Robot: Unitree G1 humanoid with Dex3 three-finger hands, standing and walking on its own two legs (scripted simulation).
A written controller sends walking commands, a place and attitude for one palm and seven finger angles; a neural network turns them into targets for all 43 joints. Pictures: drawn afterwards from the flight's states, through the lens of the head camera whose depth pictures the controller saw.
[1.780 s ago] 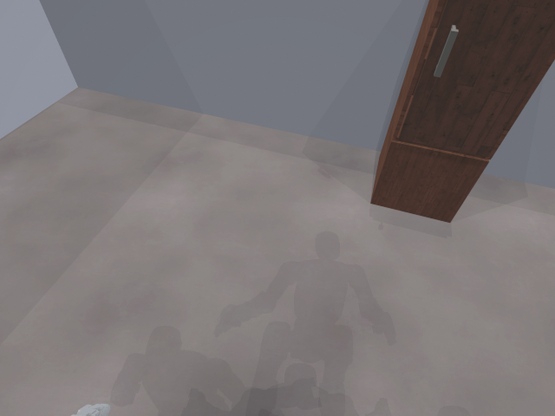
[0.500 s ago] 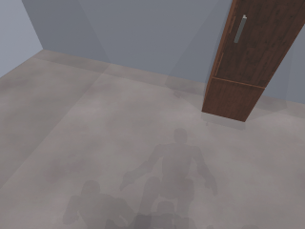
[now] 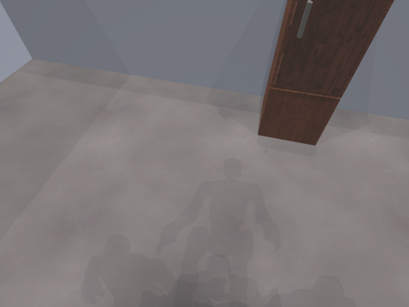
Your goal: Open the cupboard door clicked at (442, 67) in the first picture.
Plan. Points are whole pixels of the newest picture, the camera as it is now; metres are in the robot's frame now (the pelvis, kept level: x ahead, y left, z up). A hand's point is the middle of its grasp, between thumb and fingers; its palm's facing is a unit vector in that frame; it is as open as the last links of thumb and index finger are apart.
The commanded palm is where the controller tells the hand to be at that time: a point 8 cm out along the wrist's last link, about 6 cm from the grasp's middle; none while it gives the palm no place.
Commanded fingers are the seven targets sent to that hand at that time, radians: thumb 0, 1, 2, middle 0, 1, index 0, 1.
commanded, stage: walk to a spot facing it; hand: left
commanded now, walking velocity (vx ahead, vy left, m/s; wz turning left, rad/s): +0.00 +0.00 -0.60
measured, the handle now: (304, 18) +1.23 -0.34 +0.03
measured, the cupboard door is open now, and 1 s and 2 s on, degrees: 0 0 0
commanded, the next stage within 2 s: turn to face it in 1.92 s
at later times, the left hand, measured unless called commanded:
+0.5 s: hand out of the picture +0.07 +0.16 -0.15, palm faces -0.16 -0.96 -0.25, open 7.3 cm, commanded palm none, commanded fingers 0.00 0.90 0.90 -0.20 -0.30 -0.20 -0.30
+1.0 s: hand (168, 253) +0.26 +0.11 -0.16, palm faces -0.55 -0.82 -0.17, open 7.4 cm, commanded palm none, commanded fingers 0.00 0.90 0.90 -0.20 -0.30 -0.20 -0.30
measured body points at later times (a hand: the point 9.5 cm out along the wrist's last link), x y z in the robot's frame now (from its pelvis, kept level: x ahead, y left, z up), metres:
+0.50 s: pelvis -0.01 -0.02 +0.01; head +0.02 -0.04 +0.45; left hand +0.08 +0.21 -0.13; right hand +0.03 -0.30 -0.14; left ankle +0.00 +0.14 -0.67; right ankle +0.00 -0.10 -0.74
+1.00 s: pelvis +0.07 -0.01 +0.01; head +0.12 +0.00 +0.45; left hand +0.29 +0.16 -0.15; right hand -0.10 -0.18 -0.13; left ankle +0.03 +0.13 -0.74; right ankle +0.05 -0.18 -0.65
